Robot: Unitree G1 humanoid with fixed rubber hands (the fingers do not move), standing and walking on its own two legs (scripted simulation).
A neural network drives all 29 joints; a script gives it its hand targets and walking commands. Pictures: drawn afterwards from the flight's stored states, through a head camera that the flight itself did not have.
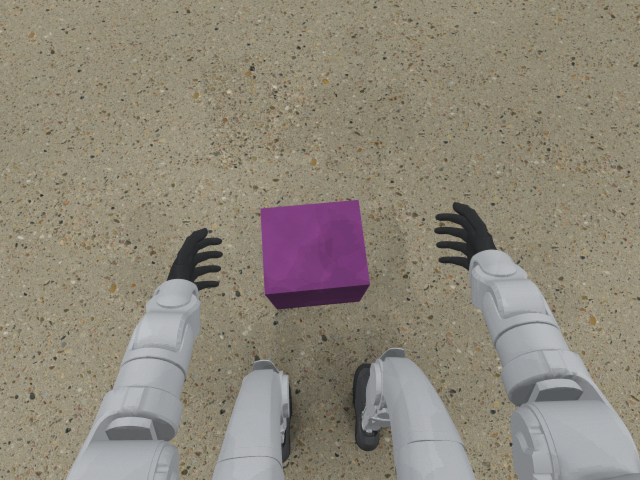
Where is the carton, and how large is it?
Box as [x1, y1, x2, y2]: [260, 200, 369, 308]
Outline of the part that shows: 358,200 260,209 264,288 266,296 276,308 359,301 369,284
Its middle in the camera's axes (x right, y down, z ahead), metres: -0.02 +0.06 +1.00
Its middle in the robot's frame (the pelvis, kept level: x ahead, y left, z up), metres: +0.49 +0.01 -0.56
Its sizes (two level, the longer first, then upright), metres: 0.232 0.203 0.251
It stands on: the floor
